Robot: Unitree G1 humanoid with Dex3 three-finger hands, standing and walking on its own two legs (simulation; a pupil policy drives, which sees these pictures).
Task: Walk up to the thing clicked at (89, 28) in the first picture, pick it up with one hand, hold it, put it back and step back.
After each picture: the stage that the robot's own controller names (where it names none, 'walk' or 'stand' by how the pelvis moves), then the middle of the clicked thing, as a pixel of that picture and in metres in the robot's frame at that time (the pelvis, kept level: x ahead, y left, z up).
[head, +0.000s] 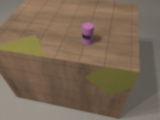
stand; (87, 34) +0.76 -0.01 -0.09
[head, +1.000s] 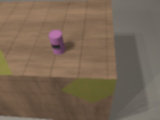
walk; (57, 42) +0.65 +0.18 -0.07
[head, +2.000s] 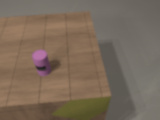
stand; (42, 63) +0.53 +0.21 -0.08
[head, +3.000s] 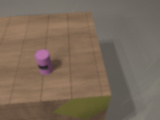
stand; (44, 62) +0.54 +0.21 -0.09
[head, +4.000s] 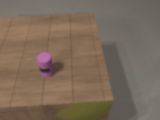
stand; (45, 65) +0.53 +0.20 -0.09
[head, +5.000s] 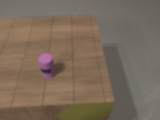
stand; (47, 66) +0.53 +0.19 -0.09
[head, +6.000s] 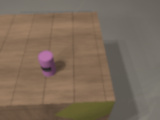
rise first; (47, 64) +0.53 +0.19 -0.09
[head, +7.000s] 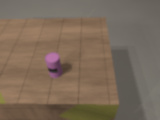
rise first; (54, 65) +0.53 +0.19 -0.09
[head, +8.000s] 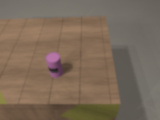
go down; (54, 65) +0.53 +0.19 -0.09
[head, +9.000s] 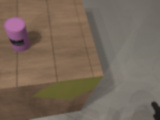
go down; (18, 35) +0.55 +0.18 -0.02
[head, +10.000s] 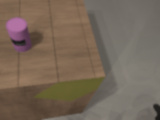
go down; (19, 35) +0.55 +0.18 -0.01
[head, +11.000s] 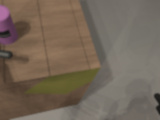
close in; (3, 26) +0.55 +0.20 +0.02
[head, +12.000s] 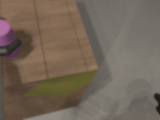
lift; (4, 40) +0.50 +0.18 +0.02
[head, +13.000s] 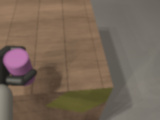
lift; (21, 68) +0.38 +0.20 +0.07
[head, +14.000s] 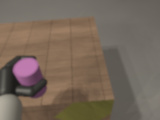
hold; (31, 79) +0.32 +0.17 +0.12
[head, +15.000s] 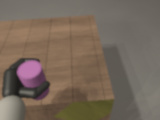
hold; (34, 81) +0.33 +0.16 +0.10
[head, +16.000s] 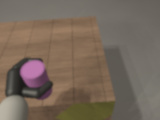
hold; (38, 81) +0.32 +0.15 +0.10
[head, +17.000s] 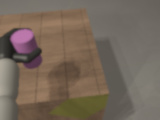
crouch; (28, 50) +0.43 +0.17 +0.12
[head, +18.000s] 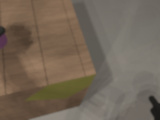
lower; out of the picture +0.52 +0.22 +0.04
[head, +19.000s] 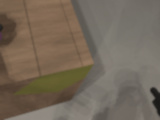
lower; out of the picture +0.54 +0.21 +0.03
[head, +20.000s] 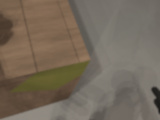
lower; out of the picture +0.54 +0.21 +0.03
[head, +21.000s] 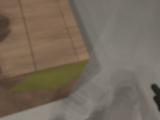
lower; out of the picture +0.55 +0.21 +0.03
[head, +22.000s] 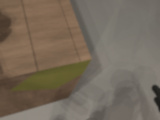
loosen; out of the picture +0.55 +0.21 +0.03
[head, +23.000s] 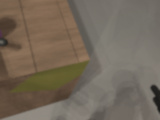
withdraw; out of the picture +0.54 +0.19 +0.03
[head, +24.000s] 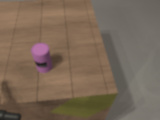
sink last; (42, 58) +0.50 +0.17 -0.03
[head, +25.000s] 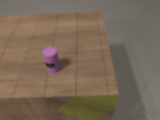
stand; (51, 60) +0.54 +0.18 -0.03
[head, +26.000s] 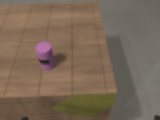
stand; (45, 56) +0.52 +0.18 -0.02
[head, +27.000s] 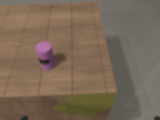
stand; (45, 56) +0.52 +0.18 -0.02
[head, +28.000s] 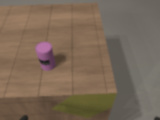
stand; (46, 56) +0.52 +0.18 -0.02
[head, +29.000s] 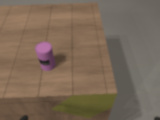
stand; (46, 56) +0.52 +0.18 -0.02
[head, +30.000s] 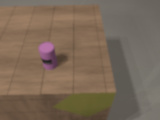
stand; (48, 56) +0.53 +0.18 -0.04
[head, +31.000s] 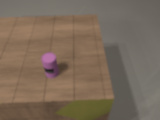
walk; (50, 65) +0.53 +0.18 -0.09
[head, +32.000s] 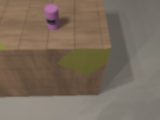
walk; (52, 17) +0.73 +0.18 -0.07
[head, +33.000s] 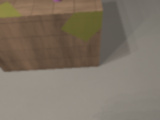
walk; out of the picture +1.05 +0.21 -0.07
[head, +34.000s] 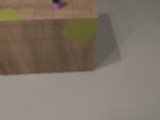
stand; out of the picture +1.13 +0.20 -0.09
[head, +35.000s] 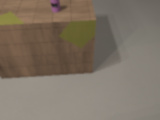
stand; (55, 3) +1.13 +0.21 -0.10
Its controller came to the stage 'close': yes
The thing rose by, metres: 0.20
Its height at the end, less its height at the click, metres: +0.00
